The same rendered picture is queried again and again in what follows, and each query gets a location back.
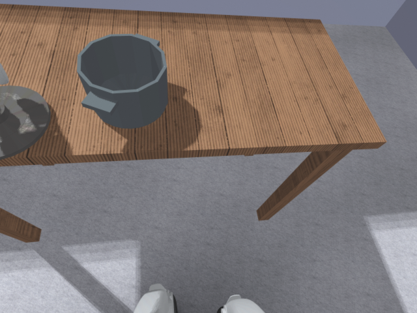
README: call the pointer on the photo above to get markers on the pot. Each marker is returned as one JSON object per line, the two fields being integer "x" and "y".
{"x": 125, "y": 79}

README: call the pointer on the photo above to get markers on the lid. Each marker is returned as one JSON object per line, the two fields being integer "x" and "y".
{"x": 27, "y": 122}

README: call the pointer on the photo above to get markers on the left robot shin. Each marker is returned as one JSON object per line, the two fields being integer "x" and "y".
{"x": 156, "y": 287}

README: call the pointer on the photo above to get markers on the table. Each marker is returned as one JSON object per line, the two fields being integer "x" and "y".
{"x": 236, "y": 85}

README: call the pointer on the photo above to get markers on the robot left thigh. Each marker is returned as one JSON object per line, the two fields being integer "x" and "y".
{"x": 156, "y": 301}

